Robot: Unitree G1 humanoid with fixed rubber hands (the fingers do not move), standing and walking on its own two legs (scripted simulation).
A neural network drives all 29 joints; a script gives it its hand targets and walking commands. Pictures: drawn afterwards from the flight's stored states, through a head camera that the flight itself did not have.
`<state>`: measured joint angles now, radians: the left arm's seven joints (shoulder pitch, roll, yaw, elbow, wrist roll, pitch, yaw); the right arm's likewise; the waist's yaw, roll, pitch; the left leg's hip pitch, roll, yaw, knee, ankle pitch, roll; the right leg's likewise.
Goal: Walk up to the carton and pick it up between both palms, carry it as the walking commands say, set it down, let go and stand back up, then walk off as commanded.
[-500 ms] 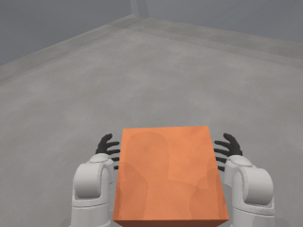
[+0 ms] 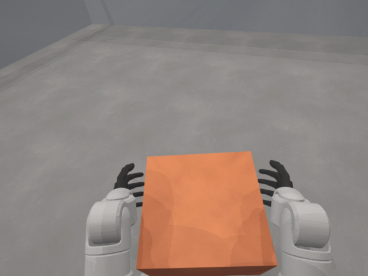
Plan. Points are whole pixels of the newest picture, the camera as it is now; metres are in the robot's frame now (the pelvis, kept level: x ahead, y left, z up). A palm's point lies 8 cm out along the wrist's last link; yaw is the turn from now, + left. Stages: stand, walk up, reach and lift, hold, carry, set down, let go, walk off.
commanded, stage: carry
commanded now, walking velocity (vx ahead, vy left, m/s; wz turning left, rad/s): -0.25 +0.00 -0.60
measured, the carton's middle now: (201, 214) +0.26 -0.01 +0.00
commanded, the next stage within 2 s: none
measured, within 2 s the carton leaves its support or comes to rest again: neither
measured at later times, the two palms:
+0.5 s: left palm out of the picture +0.05 +0.01 +0.09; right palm out of the picture -0.04 -0.29 +0.07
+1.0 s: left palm out of the picture -0.12 -0.08 +0.10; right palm out of the picture -0.28 -0.35 +0.09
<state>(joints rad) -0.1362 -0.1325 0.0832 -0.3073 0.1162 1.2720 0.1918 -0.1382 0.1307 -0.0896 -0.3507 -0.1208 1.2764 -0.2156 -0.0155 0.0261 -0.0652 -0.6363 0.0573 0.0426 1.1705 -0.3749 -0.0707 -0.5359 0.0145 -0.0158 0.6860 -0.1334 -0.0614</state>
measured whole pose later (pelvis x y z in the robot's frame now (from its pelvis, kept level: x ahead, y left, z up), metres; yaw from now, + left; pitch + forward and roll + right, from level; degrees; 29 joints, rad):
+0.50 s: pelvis -0.24 -0.06 +0.00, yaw -16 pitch +1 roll +1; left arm -0.15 -0.13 0.09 -0.32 0.11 1.28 0.19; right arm -0.15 0.13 -0.10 -0.36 -0.13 1.29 -0.21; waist 0.00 0.07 -0.04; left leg -0.66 0.10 0.03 1.17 -0.45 -0.10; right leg -0.49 0.02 -0.04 0.79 -0.31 -0.06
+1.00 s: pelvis -0.42 -0.07 +0.00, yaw -35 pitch +3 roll -2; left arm -0.15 -0.13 0.08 -0.48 0.10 1.25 0.20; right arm -0.15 0.13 -0.06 -0.48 -0.12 1.23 -0.21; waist 0.05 0.09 -0.01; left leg -0.49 0.19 0.09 0.87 -0.45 -0.06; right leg -0.44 0.04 -0.06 0.70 -0.31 -0.02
